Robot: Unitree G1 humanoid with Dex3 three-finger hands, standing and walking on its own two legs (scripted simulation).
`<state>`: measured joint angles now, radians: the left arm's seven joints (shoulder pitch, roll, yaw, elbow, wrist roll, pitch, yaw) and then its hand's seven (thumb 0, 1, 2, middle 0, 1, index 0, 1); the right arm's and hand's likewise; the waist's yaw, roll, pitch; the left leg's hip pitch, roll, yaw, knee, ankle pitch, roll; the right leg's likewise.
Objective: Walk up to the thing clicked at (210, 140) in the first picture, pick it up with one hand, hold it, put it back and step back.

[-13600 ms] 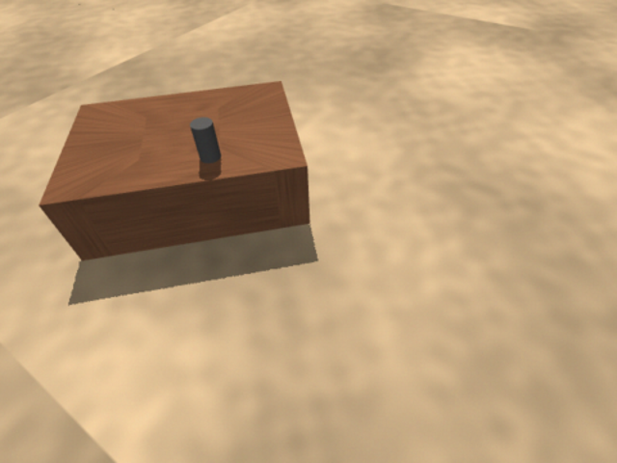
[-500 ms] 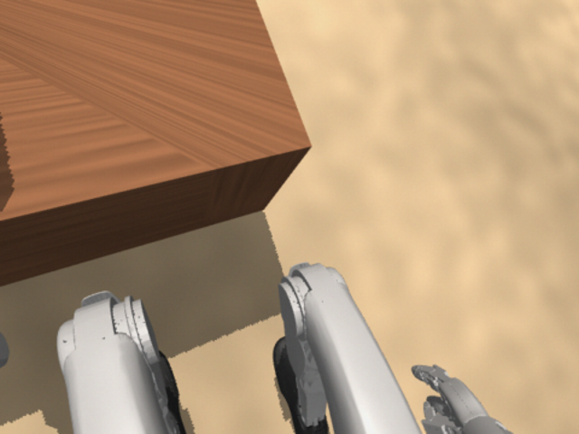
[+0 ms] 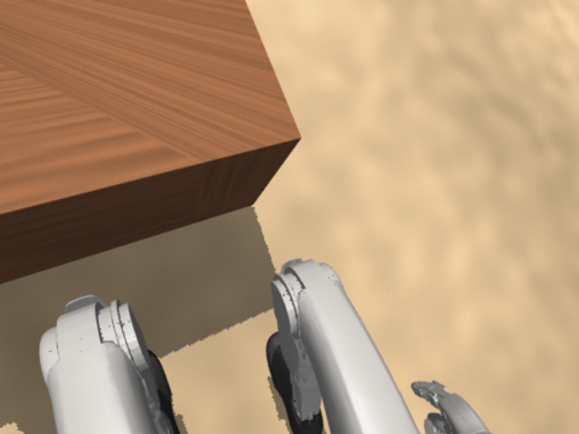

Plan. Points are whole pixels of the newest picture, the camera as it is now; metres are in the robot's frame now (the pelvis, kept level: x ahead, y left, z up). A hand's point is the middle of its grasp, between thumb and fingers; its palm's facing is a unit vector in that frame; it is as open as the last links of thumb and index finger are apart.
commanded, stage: close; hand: left
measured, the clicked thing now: out of the picture +0.53 +0.34 +0.04
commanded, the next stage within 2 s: go down in 0.90 s
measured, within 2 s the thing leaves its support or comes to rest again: neither
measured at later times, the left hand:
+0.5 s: hand out of the picture +0.53 +0.40 +0.01, palm faces +0.40 -0.92 -0.02, open 17.8 cm
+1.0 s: hand out of the picture +0.51 +0.40 +0.01, palm faces +0.38 -0.92 -0.02, open 17.8 cm
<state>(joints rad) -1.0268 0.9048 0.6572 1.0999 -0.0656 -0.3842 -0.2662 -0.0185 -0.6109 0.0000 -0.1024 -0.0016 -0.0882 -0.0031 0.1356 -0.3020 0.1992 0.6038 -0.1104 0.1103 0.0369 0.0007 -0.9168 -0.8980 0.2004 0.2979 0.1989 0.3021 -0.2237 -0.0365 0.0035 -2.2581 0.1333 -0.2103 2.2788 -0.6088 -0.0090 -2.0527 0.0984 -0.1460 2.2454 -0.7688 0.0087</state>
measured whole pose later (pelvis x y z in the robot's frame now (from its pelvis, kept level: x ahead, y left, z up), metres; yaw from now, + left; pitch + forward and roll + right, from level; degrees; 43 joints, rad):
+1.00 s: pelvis +0.00 +0.00 -0.01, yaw -1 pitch +30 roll -11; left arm -0.99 0.97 0.69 1.10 -0.08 -0.38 -0.33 -0.02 -0.61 0.00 -0.07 0.00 -0.06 0.00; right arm 0.11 -0.31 0.23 0.58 -0.11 0.11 0.04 0.00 -0.91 -0.90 0.20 0.30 0.20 0.30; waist -0.22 -0.06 0.03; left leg -2.28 0.13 -0.23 2.32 -0.61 -0.01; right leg -2.06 0.11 -0.16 2.27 -0.77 0.02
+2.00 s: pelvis +0.01 +0.01 +0.11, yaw +3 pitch +35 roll -10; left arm -1.03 1.09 0.74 1.05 -0.07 -0.14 -0.42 -0.02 -0.61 0.11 -0.01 -0.09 -0.03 -0.07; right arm 0.20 -0.30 0.17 0.56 -0.02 0.09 -0.01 0.00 -0.87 -0.88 0.20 0.30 0.20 0.30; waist -0.19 0.01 -0.10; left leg -1.97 0.12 -0.13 1.93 -0.60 0.01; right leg -1.78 0.07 -0.11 1.88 -0.73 0.02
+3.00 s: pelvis +0.04 +0.03 +0.22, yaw +8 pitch +30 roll -8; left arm -0.86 0.94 0.77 1.11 -0.13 -0.26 -0.51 -0.02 -0.61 0.09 -0.01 -0.08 -0.03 -0.06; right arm 0.23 -0.30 0.11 0.62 -0.02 0.01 -0.02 0.00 -0.88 -0.89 0.20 0.30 0.20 0.30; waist -0.14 0.00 -0.11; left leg -1.55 0.09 -0.08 1.54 -0.54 0.02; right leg -1.36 0.03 -0.08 1.48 -0.65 0.03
